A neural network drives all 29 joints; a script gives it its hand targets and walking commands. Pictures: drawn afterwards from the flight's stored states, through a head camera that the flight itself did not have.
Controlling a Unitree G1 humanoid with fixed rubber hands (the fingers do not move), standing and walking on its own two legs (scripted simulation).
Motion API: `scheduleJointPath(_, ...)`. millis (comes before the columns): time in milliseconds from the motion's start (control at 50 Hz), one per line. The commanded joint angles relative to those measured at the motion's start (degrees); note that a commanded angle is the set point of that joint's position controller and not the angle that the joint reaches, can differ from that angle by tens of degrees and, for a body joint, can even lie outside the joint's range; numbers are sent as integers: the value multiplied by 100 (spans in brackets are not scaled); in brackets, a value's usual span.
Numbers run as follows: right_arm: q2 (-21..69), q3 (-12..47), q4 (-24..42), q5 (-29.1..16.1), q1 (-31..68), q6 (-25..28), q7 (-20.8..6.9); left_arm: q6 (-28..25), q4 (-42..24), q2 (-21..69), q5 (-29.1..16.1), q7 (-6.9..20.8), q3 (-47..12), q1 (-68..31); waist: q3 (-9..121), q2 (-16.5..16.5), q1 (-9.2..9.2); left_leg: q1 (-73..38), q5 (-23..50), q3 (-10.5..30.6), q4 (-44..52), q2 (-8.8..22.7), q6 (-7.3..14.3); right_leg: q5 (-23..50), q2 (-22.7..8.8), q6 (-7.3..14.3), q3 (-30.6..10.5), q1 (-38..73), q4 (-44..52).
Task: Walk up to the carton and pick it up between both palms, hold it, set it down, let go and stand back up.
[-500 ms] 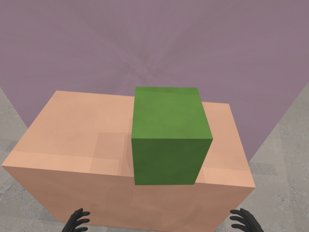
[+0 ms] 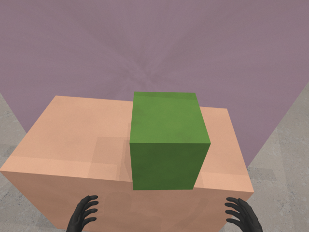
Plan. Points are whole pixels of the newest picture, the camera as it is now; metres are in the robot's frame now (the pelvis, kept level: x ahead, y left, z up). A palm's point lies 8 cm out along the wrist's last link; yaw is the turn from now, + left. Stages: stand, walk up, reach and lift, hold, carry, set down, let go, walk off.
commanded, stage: reach and lift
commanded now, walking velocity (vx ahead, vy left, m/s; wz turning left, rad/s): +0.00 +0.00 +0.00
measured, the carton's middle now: (164, 141) +0.42 +0.00 -0.01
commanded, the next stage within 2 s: none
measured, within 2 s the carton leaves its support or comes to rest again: neither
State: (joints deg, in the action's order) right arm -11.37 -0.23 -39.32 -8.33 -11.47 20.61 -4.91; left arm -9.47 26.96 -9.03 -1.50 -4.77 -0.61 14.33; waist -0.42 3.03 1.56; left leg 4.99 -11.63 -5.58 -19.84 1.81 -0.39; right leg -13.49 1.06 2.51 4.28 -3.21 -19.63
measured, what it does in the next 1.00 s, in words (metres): stands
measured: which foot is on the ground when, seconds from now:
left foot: down 0.00-1.00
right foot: down 0.00-1.00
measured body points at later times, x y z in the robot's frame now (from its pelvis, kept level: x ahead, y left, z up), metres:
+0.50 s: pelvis -0.01 +0.00 -0.01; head -0.02 +0.01 +0.44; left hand +0.24 +0.20 -0.02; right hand +0.24 -0.22 -0.02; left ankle -0.01 +0.12 -0.75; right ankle -0.03 -0.09 -0.75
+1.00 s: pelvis -0.01 +0.00 +0.00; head -0.02 +0.01 +0.45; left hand +0.31 +0.19 +0.04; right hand +0.32 -0.22 +0.05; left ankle -0.01 +0.12 -0.75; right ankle -0.03 -0.09 -0.75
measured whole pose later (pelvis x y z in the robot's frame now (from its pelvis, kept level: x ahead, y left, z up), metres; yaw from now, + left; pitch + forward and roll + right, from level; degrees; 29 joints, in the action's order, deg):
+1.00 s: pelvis -0.01 +0.00 +0.00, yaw -1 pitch +1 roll +0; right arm -15.5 4.0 -41.3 -17.8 15.9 10.0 -1.7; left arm -0.1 27.5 -6.8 -2.1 -5.2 3.8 -11.1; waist 3.3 2.6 0.6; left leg 9.4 -10.0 -6.4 -18.7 2.4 -0.4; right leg -11.6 1.7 2.6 3.3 -8.2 -18.8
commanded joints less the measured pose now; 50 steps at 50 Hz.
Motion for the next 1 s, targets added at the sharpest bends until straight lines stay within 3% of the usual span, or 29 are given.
scheduleJointPath(0, -595, -168, 480, -94, 421, 248, 40, -351, -585, -331, -39, -26, 83, -497, 205, -199, -12, -547, 1335, 371, -20, -165, -120, 1016, -105, -37, -535, -800, 418)
scheduleJointPath(160, -513, -110, 522, -213, 868, 470, 60, -823, -301, -315, -192, -57, 29, -968, 324, -130, 2, -211, 953, 386, -55, -155, -57, 788, -150, -70, -624, -854, 290)
scheduleJointPath(300, -455, -41, 148, -365, 1460, 726, 73, -1345, 84, -290, -340, -127, -103, -1544, 482, -161, -49, 80, 648, 426, -192, -149, -37, 704, -173, -108, -702, -992, 84)
scheduleJointPath(400, -578, 23, -81, -500, 2005, 746, 113, -1414, 322, -331, -405, -153, -73, -1981, 772, -107, -68, 240, 674, 436, -305, -137, -14, 837, -154, -145, -732, -967, -52)
scheduleJointPath(560, -817, 234, -57, -835, 2647, 323, 188, -884, 120, -314, -465, -125, 5, -2575, 1195, -103, -103, -44, 1204, 473, -275, -139, -34, 1486, -91, -206, -700, -844, -14)
scheduleJointPath(720, -991, 282, 259, -927, 3164, -282, 219, -48, -395, -173, -240, -93, 220, -3049, 1335, -130, -82, -425, 1562, 478, -82, -129, -21, 1800, -35, -219, -657, -741, 198)
scheduleJointPath(980, -1196, 165, 448, -972, 4328, -1015, 345, 946, -750, -137, -53, -44, 561, -4094, 1572, -145, -89, -416, 1399, 408, 86, -128, 58, 1921, -4, -271, -626, -662, 309)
